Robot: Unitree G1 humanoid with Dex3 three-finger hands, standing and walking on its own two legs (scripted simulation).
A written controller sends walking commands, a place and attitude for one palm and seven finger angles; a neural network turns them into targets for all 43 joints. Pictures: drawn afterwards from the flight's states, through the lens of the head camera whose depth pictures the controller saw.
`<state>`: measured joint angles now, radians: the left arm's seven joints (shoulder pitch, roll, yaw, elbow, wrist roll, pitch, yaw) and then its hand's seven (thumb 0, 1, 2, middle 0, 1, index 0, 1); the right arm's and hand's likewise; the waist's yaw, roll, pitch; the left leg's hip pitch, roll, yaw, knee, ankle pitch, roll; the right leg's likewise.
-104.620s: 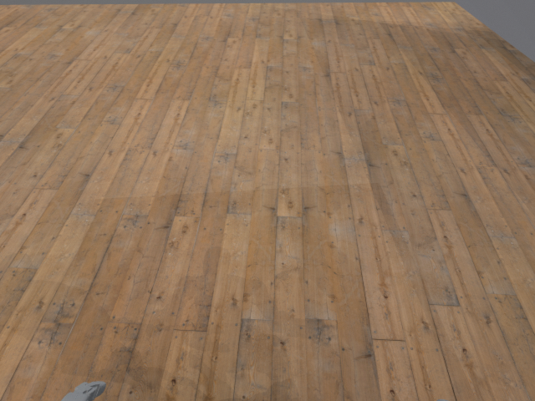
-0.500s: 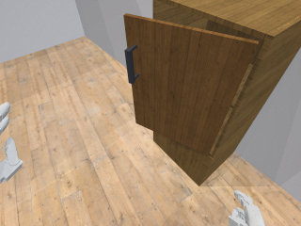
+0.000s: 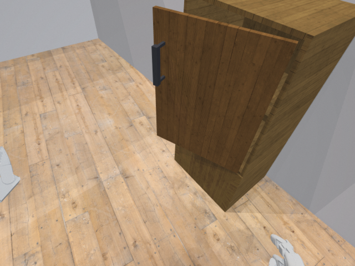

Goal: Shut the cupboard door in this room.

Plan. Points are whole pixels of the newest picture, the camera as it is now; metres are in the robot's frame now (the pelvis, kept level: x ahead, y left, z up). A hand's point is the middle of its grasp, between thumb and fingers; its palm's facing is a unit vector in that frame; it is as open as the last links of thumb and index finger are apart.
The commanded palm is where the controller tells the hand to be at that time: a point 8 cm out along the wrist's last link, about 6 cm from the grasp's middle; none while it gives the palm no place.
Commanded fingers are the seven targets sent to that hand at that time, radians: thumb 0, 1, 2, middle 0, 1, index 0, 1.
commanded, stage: step back with the hand held close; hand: left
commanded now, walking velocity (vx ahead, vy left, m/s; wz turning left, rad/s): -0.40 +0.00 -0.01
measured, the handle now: (159, 64) +0.74 +0.11 +0.09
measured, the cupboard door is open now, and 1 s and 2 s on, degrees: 21 21 21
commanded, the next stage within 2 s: stop stepping back and stand still in 0.60 s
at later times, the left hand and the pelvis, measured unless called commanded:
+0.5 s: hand out of the picture +0.15 +0.30 +0.20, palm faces +0.50 -0.78 -0.37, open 7.4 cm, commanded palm +0.10 +0.32 +0.20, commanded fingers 0.00 0.90 0.90 -0.20 -0.30 -0.20 -0.30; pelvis -0.04 +0.02 +0.02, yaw +0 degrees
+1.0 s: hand out of the picture +0.04 +0.29 +0.18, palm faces +0.51 -0.80 -0.33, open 7.4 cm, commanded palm -0.02 +0.31 +0.20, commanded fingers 0.00 0.90 0.90 -0.20 -0.30 -0.20 -0.30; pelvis -0.16 +0.01 +0.01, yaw -1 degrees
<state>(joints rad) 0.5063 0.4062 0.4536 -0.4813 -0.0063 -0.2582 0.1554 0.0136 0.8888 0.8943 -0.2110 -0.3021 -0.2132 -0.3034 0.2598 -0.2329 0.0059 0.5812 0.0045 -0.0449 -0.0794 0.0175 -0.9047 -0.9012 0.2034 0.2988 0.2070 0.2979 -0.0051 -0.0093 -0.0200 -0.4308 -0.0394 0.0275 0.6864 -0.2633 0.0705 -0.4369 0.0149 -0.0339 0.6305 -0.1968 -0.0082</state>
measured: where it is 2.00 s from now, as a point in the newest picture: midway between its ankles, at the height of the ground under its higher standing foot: outside the picture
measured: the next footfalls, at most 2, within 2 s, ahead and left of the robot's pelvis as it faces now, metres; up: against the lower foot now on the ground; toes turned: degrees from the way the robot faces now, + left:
right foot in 0.68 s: -0.18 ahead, -0.11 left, +0.00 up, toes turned -2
left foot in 0.92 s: -0.09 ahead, +0.13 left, +0.00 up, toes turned +2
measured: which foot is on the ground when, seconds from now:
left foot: down 0.00-0.72, up 0.74-0.90, down 0.92-1.00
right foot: down 0.00-0.28, up 0.30-0.66, down 0.68-1.00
